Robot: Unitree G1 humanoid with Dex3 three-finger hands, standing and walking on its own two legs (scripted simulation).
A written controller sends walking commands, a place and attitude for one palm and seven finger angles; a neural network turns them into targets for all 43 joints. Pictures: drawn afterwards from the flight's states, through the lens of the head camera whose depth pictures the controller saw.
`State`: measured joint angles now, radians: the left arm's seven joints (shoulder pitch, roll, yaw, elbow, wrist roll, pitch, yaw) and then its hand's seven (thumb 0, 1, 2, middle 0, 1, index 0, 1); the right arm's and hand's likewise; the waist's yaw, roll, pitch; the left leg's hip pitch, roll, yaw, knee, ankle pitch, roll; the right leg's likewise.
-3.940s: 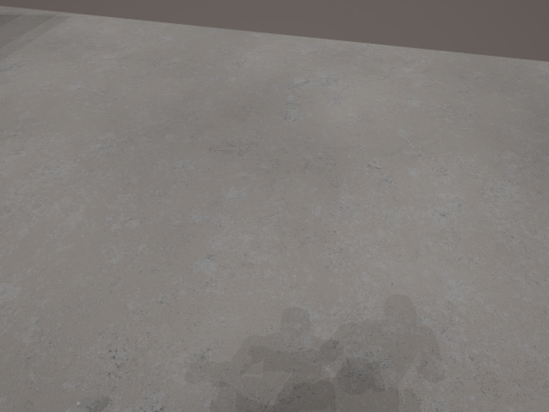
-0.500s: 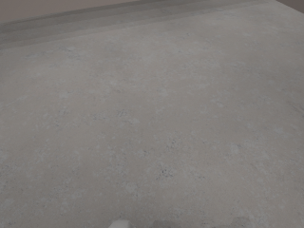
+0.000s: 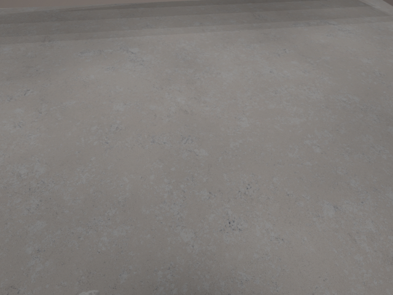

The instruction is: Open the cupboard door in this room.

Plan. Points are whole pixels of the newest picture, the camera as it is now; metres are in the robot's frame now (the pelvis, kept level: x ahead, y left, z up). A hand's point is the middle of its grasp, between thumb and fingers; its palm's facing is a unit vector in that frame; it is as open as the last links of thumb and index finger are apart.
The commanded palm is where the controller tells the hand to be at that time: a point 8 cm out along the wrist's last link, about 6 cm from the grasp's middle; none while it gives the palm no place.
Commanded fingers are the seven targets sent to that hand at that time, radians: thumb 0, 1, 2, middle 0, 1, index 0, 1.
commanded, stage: turn or walk to find it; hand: left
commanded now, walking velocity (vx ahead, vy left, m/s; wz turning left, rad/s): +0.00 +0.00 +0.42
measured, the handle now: out of the picture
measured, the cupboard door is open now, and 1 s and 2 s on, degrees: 0 0 0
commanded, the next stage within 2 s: none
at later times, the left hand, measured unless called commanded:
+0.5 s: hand out of the picture -0.05 +0.21 -0.19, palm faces +0.28 -0.93 -0.22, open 7.4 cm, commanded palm none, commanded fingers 0.00 0.90 0.90 -0.20 -0.30 -0.20 -0.30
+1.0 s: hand out of the picture -0.03 +0.21 -0.16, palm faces +0.42 -0.87 -0.26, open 7.4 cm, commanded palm none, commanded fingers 0.00 0.90 0.90 -0.20 -0.30 -0.20 -0.30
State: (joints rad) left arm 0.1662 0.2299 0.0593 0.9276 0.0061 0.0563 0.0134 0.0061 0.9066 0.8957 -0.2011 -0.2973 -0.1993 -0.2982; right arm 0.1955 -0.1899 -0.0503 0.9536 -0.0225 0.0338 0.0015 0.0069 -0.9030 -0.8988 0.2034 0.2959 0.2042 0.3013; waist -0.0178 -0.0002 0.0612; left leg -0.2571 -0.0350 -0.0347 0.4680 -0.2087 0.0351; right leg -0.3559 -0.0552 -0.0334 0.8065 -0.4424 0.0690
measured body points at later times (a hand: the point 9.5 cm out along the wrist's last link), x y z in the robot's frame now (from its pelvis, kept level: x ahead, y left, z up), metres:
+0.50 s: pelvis -0.03 +0.01 -0.02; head +0.00 +0.03 +0.43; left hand -0.06 +0.26 -0.17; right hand +0.11 -0.24 -0.15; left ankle -0.06 +0.11 -0.74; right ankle +0.00 -0.13 -0.74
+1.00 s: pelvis -0.05 -0.01 -0.01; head -0.02 -0.02 +0.44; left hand -0.05 +0.26 -0.13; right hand +0.09 -0.22 -0.17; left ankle -0.07 +0.11 -0.73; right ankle +0.00 -0.12 -0.74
